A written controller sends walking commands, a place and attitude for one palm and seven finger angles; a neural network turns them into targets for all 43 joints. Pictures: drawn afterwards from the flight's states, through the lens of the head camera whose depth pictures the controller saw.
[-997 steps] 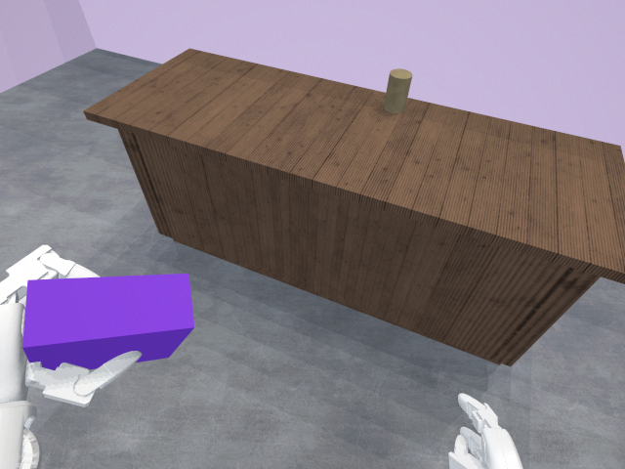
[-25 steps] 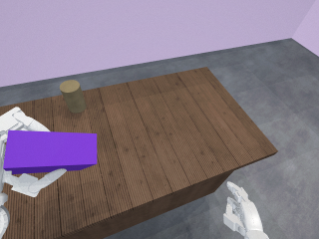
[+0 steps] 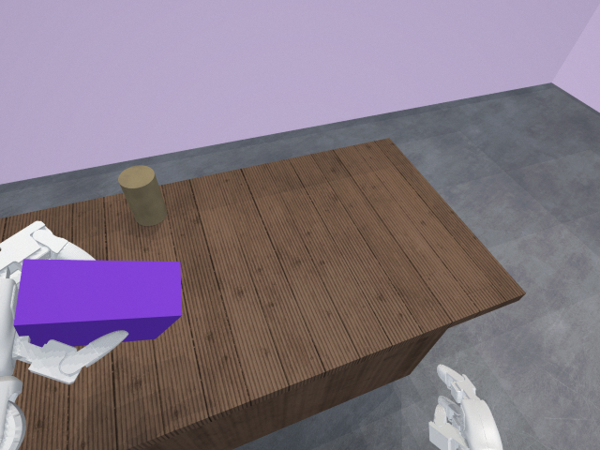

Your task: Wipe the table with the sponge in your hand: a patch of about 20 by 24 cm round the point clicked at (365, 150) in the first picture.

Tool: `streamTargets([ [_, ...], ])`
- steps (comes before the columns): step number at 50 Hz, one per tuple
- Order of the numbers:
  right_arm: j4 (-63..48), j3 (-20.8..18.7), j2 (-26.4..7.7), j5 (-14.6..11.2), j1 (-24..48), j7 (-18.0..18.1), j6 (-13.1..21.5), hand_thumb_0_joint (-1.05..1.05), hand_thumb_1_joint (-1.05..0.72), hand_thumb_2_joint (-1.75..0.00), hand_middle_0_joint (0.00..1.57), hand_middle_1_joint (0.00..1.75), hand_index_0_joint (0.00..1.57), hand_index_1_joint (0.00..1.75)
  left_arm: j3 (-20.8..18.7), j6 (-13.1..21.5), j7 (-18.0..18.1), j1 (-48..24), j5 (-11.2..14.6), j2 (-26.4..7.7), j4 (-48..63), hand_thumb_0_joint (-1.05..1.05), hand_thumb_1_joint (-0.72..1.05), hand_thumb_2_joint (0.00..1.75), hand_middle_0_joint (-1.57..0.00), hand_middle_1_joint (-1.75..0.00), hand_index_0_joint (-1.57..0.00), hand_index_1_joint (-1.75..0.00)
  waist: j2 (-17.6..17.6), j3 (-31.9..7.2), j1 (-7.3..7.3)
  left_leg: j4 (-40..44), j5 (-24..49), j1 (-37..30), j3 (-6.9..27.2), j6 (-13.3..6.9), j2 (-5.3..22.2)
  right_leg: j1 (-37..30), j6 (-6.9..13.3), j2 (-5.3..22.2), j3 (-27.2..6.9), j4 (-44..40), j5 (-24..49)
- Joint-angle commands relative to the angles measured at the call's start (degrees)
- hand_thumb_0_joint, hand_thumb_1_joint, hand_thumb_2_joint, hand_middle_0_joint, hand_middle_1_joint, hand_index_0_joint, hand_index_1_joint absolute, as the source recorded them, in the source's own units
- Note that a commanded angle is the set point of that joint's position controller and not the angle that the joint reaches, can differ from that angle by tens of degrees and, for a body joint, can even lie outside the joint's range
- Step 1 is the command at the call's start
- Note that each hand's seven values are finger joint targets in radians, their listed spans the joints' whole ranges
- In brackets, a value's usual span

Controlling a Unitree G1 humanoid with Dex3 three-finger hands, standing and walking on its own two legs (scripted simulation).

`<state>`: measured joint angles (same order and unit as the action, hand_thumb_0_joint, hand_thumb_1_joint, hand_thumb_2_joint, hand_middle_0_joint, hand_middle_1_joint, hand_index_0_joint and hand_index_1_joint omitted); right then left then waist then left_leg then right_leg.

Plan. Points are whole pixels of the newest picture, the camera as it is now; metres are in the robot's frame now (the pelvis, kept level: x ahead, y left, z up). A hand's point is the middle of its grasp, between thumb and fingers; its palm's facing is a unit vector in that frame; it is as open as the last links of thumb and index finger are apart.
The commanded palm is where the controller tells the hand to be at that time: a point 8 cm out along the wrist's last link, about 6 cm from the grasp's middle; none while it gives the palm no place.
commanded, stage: look again from close up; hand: left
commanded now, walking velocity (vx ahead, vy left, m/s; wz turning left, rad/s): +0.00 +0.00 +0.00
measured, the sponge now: (125, 305) +0.23 +0.21 +0.13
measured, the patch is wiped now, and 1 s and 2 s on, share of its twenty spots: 0.00 0.00 0.00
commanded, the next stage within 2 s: come to a stop and stand still in 0.14 s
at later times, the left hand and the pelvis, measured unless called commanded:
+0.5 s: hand (48, 316) +0.20 +0.26 +0.15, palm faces +0.35 -0.85 -0.40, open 9.7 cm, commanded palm +0.14 +0.29 +0.17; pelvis -0.01 +0.01 +0.00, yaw +0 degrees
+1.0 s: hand (53, 291) +0.23 +0.27 +0.15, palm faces +0.30 -0.84 -0.45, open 9.7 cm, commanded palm +0.17 +0.30 +0.17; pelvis +0.01 +0.02 +0.00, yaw +0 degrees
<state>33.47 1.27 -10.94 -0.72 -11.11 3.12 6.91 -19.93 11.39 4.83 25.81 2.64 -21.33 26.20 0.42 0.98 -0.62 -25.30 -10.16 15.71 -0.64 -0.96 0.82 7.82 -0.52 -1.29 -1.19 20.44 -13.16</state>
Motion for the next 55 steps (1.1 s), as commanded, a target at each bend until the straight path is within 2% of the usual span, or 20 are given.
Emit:
streamTargets([
  [1,-8.8,-2.8,-7.4,0.0,5.1,0.6,2.8,0.0,-0.9,-0.9,0.2,0.3,0.2,0.3,-6.3,3.4,1.2,-3.9,0.6,-9.0,10.5,0.0,0.1,1.3,-1.2,-1.6,-1.2,-1.6,-1.9,-6.4,-0.17,4.0,2.0,-6.1,4.3,-0.8,3.4,3.2,1.5,4.0,-3.2,-4.4,8.8],
  [8,-8.7,-2.7,-7.3,0.0,5.8,0.9,3.7,0.0,-0.9,-0.9,0.2,0.3,0.2,0.3,-6.8,4.2,1.7,-7.1,-0.2,-10.4,14.6,0.0,0.1,1.3,-1.2,-1.6,-1.2,-1.6,-5.5,-7.3,-0.11,5.6,-1.1,-6.4,4.8,-0.9,3.4,2.6,1.5,3.5,-2.7,-3.7,6.7],
  [20,-8.3,-2.8,-7.3,0.0,4.6,0.5,4.3,0.0,-0.9,-0.9,0.2,0.3,0.2,0.3,-6.1,4.7,1.3,-5.4,-0.6,-9.0,11.8,0.0,0.1,1.3,-1.2,-1.6,-1.2,-1.6,-6.1,-5.9,-0.16,9.8,-10.0,-2.3,6.9,-1.0,5.2,1.0,1.0,2.3,-0.6,-2.2,2.8],
  [23,-8.0,-2.8,-7.3,0.0,4.6,0.5,4.6,0.0,-0.9,-0.9,0.2,0.3,0.2,0.3,-6.9,4.6,1.3,-5.7,-0.9,-9.6,11.9,0.0,0.1,1.3,-1.2,-1.6,-1.2,-1.6,-5.2,-5.6,-0.05,9.0,-9.2,-2.1,6.1,-1.0,4.8,1.2,1.1,2.4,-0.9,-2.7,3.4],
  [24,-7.8,-2.6,-7.5,0.1,4.2,0.4,4.5,0.0,-0.9,-0.9,0.2,0.3,0.2,0.3,-4.7,4.9,1.0,-5.8,-0.7,-7.5,11.2,0.0,0.1,1.3,-1.2,-1.6,-1.2,-1.6,-5.1,-5.2,0.0,8.9,-9.6,-1.8,6.1,-1.1,4.6,1.6,1.0,2.2,-0.4,-2.9,3.0],
  [28,-7.8,-2.9,-7.5,0.1,4.6,0.4,5.0,0.0,-0.9,-0.9,0.2,0.3,0.2,0.3,-7.1,4.7,1.4,-6.3,-1.0,-10.0,13.4,0.0,0.1,1.3,-1.2,-1.6,-1.2,-1.6,-5.0,-7.0,-0.06,7.5,-5.3,-3.7,5.7,-0.9,4.2,1.0,1.3,2.7,-1.2,-2.8,5.3],
  [29,-7.7,-2.6,-7.4,0.2,4.4,0.3,4.8,0.0,-0.9,-0.9,0.2,0.3,0.2,0.3,-5.6,4.8,1.2,-5.3,-0.6,-8.4,12.3,0.0,0.1,1.3,-1.2,-1.6,-1.2,-1.6,-4.8,-7.1,-0.17,7.1,-4.9,-4.0,5.4,-1.1,4.2,1.2,1.2,2.7,-0.8,-3.0,5.4],
  [30,-8.1,-2.9,-9.5,3.1,0.6,-0.6,5.9,0.0,-0.9,-0.9,0.2,0.3,0.2,0.3,-39.2,10.3,1.3,-63.2,-8.8,-55.6,25.4,0.0,0.1,1.3,-1.2,-1.6,-1.2,-1.6,2.7,2.7,-1.86,-1.8,-4.9,6.5,1.4,-1.3,4.6,11.1,1.2,6.6,-4.8,-6.4,3.0],
  [31,-4.0,-0.8,-2.3,1.0,3.8,-0.3,5.6,0.0,-0.9,-0.9,0.2,0.3,0.2,0.3,-14.0,8.2,-1.0,-31.9,-2.8,-18.0,-5.8,0.0,0.1,1.3,-1.2,-1.6,-1.2,-1.6,3.4,-7.5,0.47,-1.5,1.6,-6.5,2.7,-1.2,0.9,12.8,3.3,7.1,-5.7,-3.5,-1.6],
  [32,-6.2,-3.9,-6.9,0.9,3.1,-0.4,6.4,0.0,-0.9,-0.9,0.2,0.3,0.2,0.3,-12.6,7.8,-0.7,-14.0,-0.9,-15.4,-4.0,0.0,0.1,1.3,-1.2,-1.6,-1.2,-1.6,-1.2,-6.1,-2.48,-0.6,1.3,-8.1,2.1,0.1,1.5,9.9,3.4,5.3,-8.4,-6.0,1.6],
  [33,-7.3,-4.9,-7.6,-0.3,2.8,-1.3,6.6,0.0,-0.9,-0.9,0.2,0.3,0.2,0.3,-6.2,6.2,-0.8,-9.4,-0.1,-6.3,-5.3,0.0,0.1,1.3,-1.2,-1.6,-1.2,-1.6,-9.6,-9.7,-1.47,0.6,2.2,-10.7,0.9,0.1,1.6,6.4,3.9,5.1,-7.9,-2.4,5.0],
  [35,-7.5,-4.7,-8.4,-0.2,2.9,-2.4,7.0,0.0,-0.9,-0.9,0.2,0.3,0.2,0.3,-5.9,7.9,-1.2,-11.2,0.5,-9.8,8.6,0.0,0.1,1.3,-1.2,-1.6,-1.2,-1.6,-10.2,-11.4,-1.46,2.9,1.6,-8.5,3.5,-0.4,2.8,3.0,2.7,4.5,-5.2,0.7,4.2],
  [38,-8.3,-3.8,-7.3,-0.7,5.4,-3.4,7.8,0.0,-0.9,-0.9,0.2,0.3,0.2,0.3,-4.1,7.9,-0.6,-2.3,0.6,-7.4,11.2,0.0,0.1,1.3,-1.2,-1.6,-1.2,-1.6,-4.2,-9.2,-2.01,4.9,0.3,-5.7,4.4,-1.1,3.7,1.8,1.5,3.4,-3.1,1.3,4.8],
  [39,-8.6,-3.8,-7.5,-0.4,4.5,-3.3,7.7,0.0,-0.9,-0.9,0.2,0.3,0.2,0.3,-4.6,8.0,-0.5,-3.1,0.4,-8.6,13.1,0.0,0.1,1.3,-1.2,-1.6,-1.2,-1.6,-0.8,-8.6,-1.95,5.3,-0.4,-4.2,4.9,-1.0,3.8,1.4,1.2,3.3,-2.2,1.1,4.5],
  [42,-8.5,-3.9,-7.7,0.0,4.2,-2.0,7.4,0.0,-0.9,-0.9,0.2,0.3,0.2,0.3,-11.2,8.6,0.6,-3.3,0.7,-13.9,13.1,0.0,0.1,1.3,-1.2,-1.6,-1.2,-1.6,3.1,-8.6,-1.7,4.1,3.3,-4.8,5.1,-0.7,3.5,1.6,1.0,3.7,-2.4,1.0,6.8],
  [43,-8.3,-3.8,-7.8,-0.1,5.1,-1.7,7.2,0.0,-0.9,-0.9,0.2,0.3,0.2,0.3,-14.1,8.8,1.1,-4.3,0.6,-16.5,14.5,0.0,0.1,1.3,-1.2,-1.6,-1.2,-1.6,0.1,-8.9,-1.49,4.1,5.5,-5.8,4.8,-0.7,3.6,2.0,1.0,3.6,-2.2,1.7,7.8],
  [48,-8.3,-3.5,-7.3,-0.2,3.7,-0.6,6.8,0.0,-0.9,-0.9,0.2,0.3,0.2,0.3,-13.6,9.2,1.0,-6.6,1.1,-15.7,15.7,0.0,0.1,1.3,-1.2,-1.6,-1.2,-1.6,-8.3,-12.9,-1.07,0.8,22.8,-11.3,4.2,-0.5,4.5,1.0,1.2,4.0,-0.9,4.0,14.5],
  [51,-8.0,-3.8,-7.8,0.1,2.3,-1.1,6.9,0.0,-0.9,-0.9,0.2,0.3,0.2,0.3,-9.9,9.0,0.8,-5.9,1.0,-12.5,17.2,0.0,0.1,1.3,-1.2,-1.6,-1.2,-1.6,-8.9,-14.6,-0.82,-0.6,28.4,-13.7,4.4,-0.1,5.2,1.0,1.3,3.9,-0.2,3.9,15.3],
  [54,-7.5,-3.4,-7.9,0.2,2.6,-1.8,6.8,0.0,-0.9,-0.9,0.2,0.3,0.2,0.3,-6.0,7.7,0.7,-3.0,0.7,-8.3,14.9,0.0,0.1,1.3,-1.2,-1.6,-1.2,-1.6,-7.3,-13.1,-0.87,-0.2,26.0,-12.1,3.8,-0.2,5.4,1.3,1.0,3.5,0.4,2.6,14.9],
  [55,-7.8,-3.8,-8.0,0.0,2.5,-1.8,6.6,0.0,-0.9,-0.9,0.2,0.3,0.2,0.3,-6.5,7.3,0.8,-3.4,0.5,-9.3,15.9,0.0,0.1,1.3,-1.2,-1.6,-1.2,-1.6,-6.7,-13.2,-0.62,-0.1,25.0,-12.0,4.0,0.2,5.4,0.9,1.1,3.6,-0.4,2.5,15.7],
])
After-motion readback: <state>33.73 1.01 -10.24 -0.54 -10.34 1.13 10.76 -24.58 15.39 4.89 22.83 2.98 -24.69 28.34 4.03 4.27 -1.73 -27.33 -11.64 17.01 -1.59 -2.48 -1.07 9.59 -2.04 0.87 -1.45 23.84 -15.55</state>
